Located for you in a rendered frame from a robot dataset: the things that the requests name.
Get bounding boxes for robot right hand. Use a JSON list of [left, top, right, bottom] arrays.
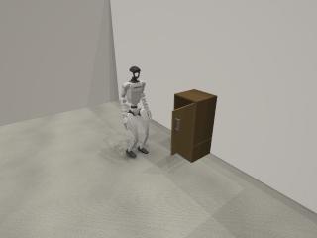
[[123, 117, 131, 131]]

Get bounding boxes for left robot foot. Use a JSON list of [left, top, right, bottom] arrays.
[[138, 146, 148, 154]]

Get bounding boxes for robot right thigh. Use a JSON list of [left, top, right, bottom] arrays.
[[127, 111, 139, 141]]

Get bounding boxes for right robot upper arm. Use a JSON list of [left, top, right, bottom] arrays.
[[120, 82, 130, 103]]

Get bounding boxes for robot left hand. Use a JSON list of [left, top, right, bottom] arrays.
[[146, 108, 152, 120]]

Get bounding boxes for left robot upper arm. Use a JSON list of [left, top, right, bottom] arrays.
[[140, 80, 146, 97]]

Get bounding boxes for robot left forearm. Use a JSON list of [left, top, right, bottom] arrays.
[[141, 96, 149, 110]]

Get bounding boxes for cupboard door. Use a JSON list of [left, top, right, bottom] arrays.
[[170, 103, 194, 156]]

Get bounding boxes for robot right forearm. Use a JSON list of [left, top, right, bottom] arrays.
[[120, 98, 128, 118]]

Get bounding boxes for handle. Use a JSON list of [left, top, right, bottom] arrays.
[[175, 118, 180, 131]]

